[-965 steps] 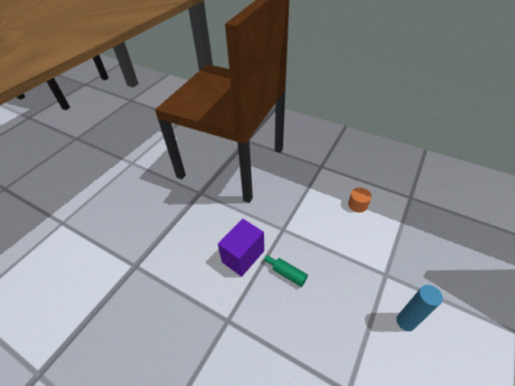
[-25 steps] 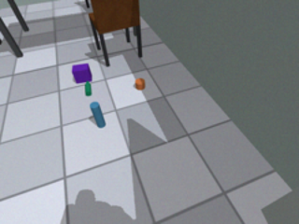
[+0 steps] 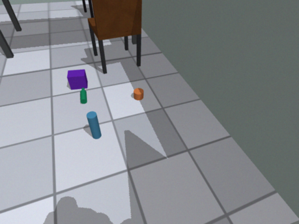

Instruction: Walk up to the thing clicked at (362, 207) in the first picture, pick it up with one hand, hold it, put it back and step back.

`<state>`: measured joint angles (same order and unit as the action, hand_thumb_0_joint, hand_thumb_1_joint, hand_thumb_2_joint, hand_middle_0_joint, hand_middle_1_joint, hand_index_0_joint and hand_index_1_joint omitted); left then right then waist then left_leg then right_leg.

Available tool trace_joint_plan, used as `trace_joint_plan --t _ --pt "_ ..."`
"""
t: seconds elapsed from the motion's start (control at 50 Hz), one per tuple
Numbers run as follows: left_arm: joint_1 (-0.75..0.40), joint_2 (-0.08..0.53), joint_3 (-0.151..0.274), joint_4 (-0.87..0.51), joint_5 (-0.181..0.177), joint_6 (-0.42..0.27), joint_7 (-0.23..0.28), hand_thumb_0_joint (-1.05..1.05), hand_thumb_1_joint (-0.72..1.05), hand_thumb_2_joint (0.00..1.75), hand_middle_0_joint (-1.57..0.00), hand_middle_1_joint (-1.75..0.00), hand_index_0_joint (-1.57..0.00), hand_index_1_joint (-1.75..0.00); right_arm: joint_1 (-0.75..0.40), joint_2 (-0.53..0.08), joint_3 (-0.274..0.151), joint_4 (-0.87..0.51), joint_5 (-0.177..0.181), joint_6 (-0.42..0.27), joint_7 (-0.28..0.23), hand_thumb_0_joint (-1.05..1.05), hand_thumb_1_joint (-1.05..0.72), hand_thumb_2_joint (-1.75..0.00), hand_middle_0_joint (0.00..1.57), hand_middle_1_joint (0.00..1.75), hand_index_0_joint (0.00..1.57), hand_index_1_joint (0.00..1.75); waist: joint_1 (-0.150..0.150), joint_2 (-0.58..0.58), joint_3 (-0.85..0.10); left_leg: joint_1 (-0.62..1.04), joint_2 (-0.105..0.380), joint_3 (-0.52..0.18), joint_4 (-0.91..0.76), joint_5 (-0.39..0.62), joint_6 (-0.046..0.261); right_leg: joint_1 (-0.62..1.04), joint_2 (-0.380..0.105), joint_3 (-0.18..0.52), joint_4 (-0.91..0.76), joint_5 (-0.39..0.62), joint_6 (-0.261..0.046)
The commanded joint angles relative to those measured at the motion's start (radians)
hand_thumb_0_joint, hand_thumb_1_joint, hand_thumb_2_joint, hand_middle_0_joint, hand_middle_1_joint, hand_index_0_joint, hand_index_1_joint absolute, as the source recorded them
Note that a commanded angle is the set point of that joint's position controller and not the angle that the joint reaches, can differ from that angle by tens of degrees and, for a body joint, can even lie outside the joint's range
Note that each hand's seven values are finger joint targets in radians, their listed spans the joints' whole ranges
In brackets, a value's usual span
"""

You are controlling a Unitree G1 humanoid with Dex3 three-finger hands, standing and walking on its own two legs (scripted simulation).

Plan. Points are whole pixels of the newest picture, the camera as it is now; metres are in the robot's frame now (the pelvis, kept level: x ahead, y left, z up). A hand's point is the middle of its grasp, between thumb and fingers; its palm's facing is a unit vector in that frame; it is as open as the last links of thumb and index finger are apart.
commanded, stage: walk up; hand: left
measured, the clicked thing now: (138, 94) +1.40 +0.14 -0.72
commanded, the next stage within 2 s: none
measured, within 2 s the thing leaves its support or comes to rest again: neither
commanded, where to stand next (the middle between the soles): +1.00 -0.09 m, yaw -2 degrees
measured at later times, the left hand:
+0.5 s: hand (97, 161) +0.34 +0.20 -0.11, palm faces -0.04 -0.92 -0.38, open 7.3 cm
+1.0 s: hand (103, 124) +0.53 +0.23 -0.14, palm faces -0.10 -0.94 -0.33, open 7.4 cm
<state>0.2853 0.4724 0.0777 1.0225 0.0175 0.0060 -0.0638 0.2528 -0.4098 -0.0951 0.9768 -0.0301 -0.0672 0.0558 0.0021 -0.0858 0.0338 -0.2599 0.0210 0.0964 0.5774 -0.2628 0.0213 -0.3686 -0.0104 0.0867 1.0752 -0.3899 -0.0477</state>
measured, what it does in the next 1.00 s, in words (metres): walks ahead: right foot, then left foot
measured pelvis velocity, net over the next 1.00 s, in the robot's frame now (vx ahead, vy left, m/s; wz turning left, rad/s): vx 0.47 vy -0.04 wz -0.05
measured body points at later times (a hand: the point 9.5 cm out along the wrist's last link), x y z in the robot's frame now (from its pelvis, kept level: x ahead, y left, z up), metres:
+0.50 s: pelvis +0.23 -0.06 +0.01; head +0.24 -0.09 +0.46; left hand +0.34 +0.25 -0.08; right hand +0.27 -0.38 -0.13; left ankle +0.18 +0.10 -0.65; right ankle +0.26 -0.17 -0.73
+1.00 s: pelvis +0.47 -0.04 +0.01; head +0.49 -0.02 +0.46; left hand +0.53 +0.28 -0.12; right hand +0.54 -0.36 -0.08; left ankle +0.50 +0.07 -0.73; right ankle +0.50 -0.19 -0.68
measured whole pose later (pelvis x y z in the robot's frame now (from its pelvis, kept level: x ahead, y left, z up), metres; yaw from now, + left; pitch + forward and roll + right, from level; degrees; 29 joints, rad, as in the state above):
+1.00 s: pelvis +0.47 -0.04 +0.01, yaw -3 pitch -3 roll +1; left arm 0.31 0.45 0.04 0.89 0.00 -0.04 -0.06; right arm 0.28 -0.38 -0.04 0.82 -0.01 -0.09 0.05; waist 0.00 -0.07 0.09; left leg -0.21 0.03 0.11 0.50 -0.24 0.02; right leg -0.47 -0.08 0.02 0.97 -0.33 -0.02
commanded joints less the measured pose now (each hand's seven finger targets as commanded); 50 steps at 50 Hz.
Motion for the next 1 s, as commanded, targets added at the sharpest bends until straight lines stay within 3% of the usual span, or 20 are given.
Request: trace_joint_plan --t 0.0,0.1,0.18,0.24,0.26,0.3,0.32,0.34,0.36,0.4,0.44,0.56,0.64,0.7,0.72,0.74,0.76,0.78,0.88,0.98 --pt "0.024 0.193 0.045 -0.069 -0.006 -0.041 -0.016 0.0 0.9 0.9 -0.2 -0.3 -0.2 -0.3 -0.046 -0.258 -0.048 -0.11 0.01 -0.044 -0.021 0.0 -0.9 -0.9 0.2 0.3 0.2 0.3 0.014 0.227 0.098 0.023 0.26 -0.319 -0.478 -0.374 0.125 -0.196 -0.073 0.035 -0.058 0.145 0.051" --pt "-0.082 0.167 0.039 -0.14 0.002 -0.044 -0.038 0.0 0.9 0.9 -0.2 -0.3 -0.2 -0.3 0.0 -0.277 -0.057 -0.123 0.014 -0.054 -0.018 0.0 -0.9 -0.9 0.2 0.3 0.2 0.3 -0.01 0.2 0.12 0.108 0.274 -0.214 -0.493 -0.277 0.171 -0.237 -0.105 -0.02 -0.262 0.212 0.065" --pt "-0.18 0.132 0.031 -0.183 0.003 -0.053 -0.048 0.0 0.9 0.9 -0.2 -0.3 -0.2 -0.3 0.033 -0.282 -0.059 -0.133 0.018 -0.048 -0.018 0.0 -0.9 -0.9 0.2 0.3 0.2 0.3 -0.035 0.189 0.101 0.127 0.247 -0.13 -0.438 -0.164 0.158 -0.138 -0.114 -0.089 -0.44 0.275 0.044" --pt "-0.189 0.119 0.034 -0.179 0.001 -0.063 -0.04 0.0 0.9 0.9 -0.2 -0.3 -0.2 -0.3 0.058 -0.276 -0.056 -0.141 0.012 -0.036 -0.021 0.0 -0.9 -0.9 0.2 0.3 0.2 0.3 -0.038 0.168 0.047 0.164 0.235 -0.091 -0.32 0.083 0.147 -0.029 -0.064 -0.154 -0.5 0.245 0.023" --pt "-0.171 0.119 0.035 -0.175 0.0 -0.067 -0.036 0.0 0.9 0.9 -0.2 -0.3 -0.2 -0.3 0.06 -0.28 -0.056 -0.145 0.012 -0.031 -0.025 0.0 -0.9 -0.9 0.2 0.3 0.2 0.3 -0.028 0.17 0.034 0.17 0.238 -0.087 -0.259 0.156 0.142 0.019 -0.056 -0.166 -0.52 0.225 0.015" --pt "0.03 0.167 0.063 -0.119 0.0 -0.082 -0.013 0.0 0.9 0.9 -0.2 -0.3 -0.2 -0.3 0.08 -0.223 -0.03 -0.159 0.01 -0.021 -0.028 0.0 -0.9 -0.9 0.2 0.3 0.2 0.3 0.074 0.003 -0.11 0.093 0.144 0.0 0.13 0.299 0.092 0.35 -0.008 -0.181 -0.593 0.187 -0.009" --pt "0.153 0.252 0.094 -0.109 0.006 -0.089 0.004 0.0 0.9 0.9 -0.2 -0.3 -0.2 -0.3 0.128 -0.159 -0.006 -0.178 0.02 -0.022 -0.028 0.0 -0.9 -0.9 0.2 0.3 0.2 0.3 0.121 -0.188 -0.187 -0.12 0.057 0.037 0.409 0.112 0.048 0.544 -0.164 0.081 -0.667 -0.05 -0.053" --pt "0.189 0.338 0.106 -0.114 -0.008 -0.09 0.012 0.0 0.9 0.9 -0.2 -0.3 -0.2 -0.3 0.103 -0.178 -0.005 -0.195 0.036 -0.022 -0.03 0.0 -0.9 -0.9 0.2 0.3 0.2 0.3 0.133 -0.279 -0.173 -0.389 -0.071 -0.001 0.582 -0.233 0.014 0.64 -0.388 0.562 -0.824 -0.08 -0.192" --pt "0.135 0.312 0.099 -0.141 -0.024 -0.088 0.016 0.0 0.9 0.9 -0.2 -0.3 -0.2 -0.3 0.044 -0.237 -0.017 -0.173 0.024 -0.015 -0.037 0.0 -0.9 -0.9 0.2 0.3 0.2 0.3 0.124 -0.101 -0.115 -0.392 0.023 -0.128 0.669 -0.239 0.012 0.532 -0.424 0.549 -0.817 -0.022 -0.23" --pt "0.031 0.242 0.076 -0.176 -0.03 -0.091 0.028 0.0 0.9 0.9 -0.2 -0.3 -0.2 -0.3 0.055 -0.218 -0.014 -0.146 0.044 -0.016 -0.031 0.0 -0.9 -0.9 0.2 0.3 0.2 0.3 0.071 -0.025 -0.058 -0.348 0.051 -0.176 0.646 -0.122 0.024 0.398 -0.329 0.276 -0.774 0.178 -0.198" --pt "-0.014 0.194 0.058 -0.185 -0.03 -0.097 0.029 0.0 0.9 0.9 -0.2 -0.3 -0.2 -0.3 0.089 -0.198 -0.011 -0.128 0.031 -0.005 -0.019 0.0 -0.9 -0.9 0.2 0.3 0.2 0.3 0.019 -0.063 0.018 -0.273 0.087 -0.165 0.522 -0.057 0.011 0.214 -0.259 0.123 -0.818 0.156 -0.156" --pt "-0.025 0.212 0.063 -0.242 -0.008 -0.115 0.02 0.0 0.9 0.9 -0.2 -0.3 -0.2 -0.3 -0.015 -0.18 -0.024 -0.162 0.005 -0.001 0.022 0.0 -0.9 -0.9 0.2 0.3 0.2 0.3 0.034 -0.037 0.073 -0.272 0.107 -0.086 0.198 0.025 -0.04 0.141 -0.247 0.005 -0.883 0.026 -0.187" --pt "0.021 0.213 0.059 -0.242 -0.007 -0.112 0.013 0.0 0.9 0.9 -0.2 -0.3 -0.2 -0.3 -0.087 -0.16 -0.025 -0.187 0.007 -0.018 0.03 0.0 -0.9 -0.9 0.2 0.3 0.2 0.3 0.06 -0.02 0.028 -0.167 0.066 -0.027 0.015 0.15 -0.017 0.209 -0.225 -0.052 -0.798 0.215 -0.147" --pt "0.009 0.225 0.051 -0.248 -0.011 -0.102 0.016 0.0 0.9 0.9 -0.2 -0.3 -0.2 -0.3 -0.041 -0.173 -0.035 -0.174 0.009 -0.023 0.024 0.0 -0.9 -0.9 0.2 0.3 0.2 0.3 0.016 0.016 0.009 0.005 0.023 0.014 -0.038 0.135 0.005 0.154 -0.221 -0.076 -0.677 0.286 -0.128" --pt "0.005 0.199 0.04 -0.259 -0.008 -0.1 0.02 0.0 0.9 0.9 -0.2 -0.3 -0.2 -0.3 0.072 -0.211 -0.049 -0.144 0.0 -0.027 0.016 0.0 -0.9 -0.9 0.2 0.3 0.2 0.3 -0.046 0.097 -0.05 0.163 0.003 -0.001 -0.045 0.088 0.034 0.114 -0.183 -0.103 -0.502 0.407 -0.101" --pt "0.05 0.145 0.017 -0.258 -0.017 -0.096 0.026 0.0 0.9 0.9 -0.2 -0.3 -0.2 -0.3 0.186 -0.266 -0.068 -0.12 -0.013 -0.034 0.003 0.0 -0.9 -0.9 0.2 0.3 0.2 0.3 -0.094 0.24 -0.114 0.325 0.077 -0.126 -0.117 -0.037 0.088 -0.005 -0.108 -0.167 -0.223 0.387 -0.067" --pt "0.086 0.072 -0.001 -0.274 -0.033 -0.093 0.029 0.0 0.9 0.9 -0.2 -0.3 -0.2 -0.3 0.253 -0.357 -0.092 -0.139 -0.025 -0.04 -0.011 0.0 -0.9 -0.9 0.2 0.3 0.2 0.3 -0.112 0.419 -0.168 0.485 0.358 -0.618 -0.22 -0.155 0.187 -0.272 0.044 -0.156 0.061 0.0 -0.002" --pt "0.066 0.182 0.025 -0.255 -0.032 -0.086 0.045 0.0 0.9 0.9 -0.2 -0.3 -0.2 -0.3 0.231 -0.383 -0.1 -0.158 0.02 -0.037 -0.013 0.0 -0.9 -0.9 0.2 0.3 0.2 0.3 -0.118 0.275 -0.194 0.445 0.441 -0.794 -0.309 -0.19 0.284 -0.292 0.029 -0.026 0.148 -0.151 -0.018" --pt "0.123 0.161 0.016 -0.185 -0.029 -0.082 0.028 0.0 0.9 0.9 -0.2 -0.3 -0.2 -0.3 0.059 -0.243 -0.033 -0.197 0.037 -0.041 -0.028 0.0 -0.9 -0.9 0.2 0.3 0.2 0.3 0.002 0.227 -0.014 0.12 0.27 -0.247 -0.281 0.235 0.18 -0.163 -0.083 -0.009 0.009 0.037 0.016" --pt "0.02 0.138 0.023 -0.218 -0.006 -0.068 -0.006 0.0 0.9 0.9 -0.2 -0.3 -0.2 -0.3 0.072 -0.271 -0.041 -0.22 0.025 -0.047 -0.022 0.0 -0.9 -0.9 0.2 0.3 0.2 0.3 -0.026 0.247 0.03 0.099 0.259 -0.185 -0.338 0.078 0.216 -0.176 -0.114 -0.088 -0.234 0.111 0.049"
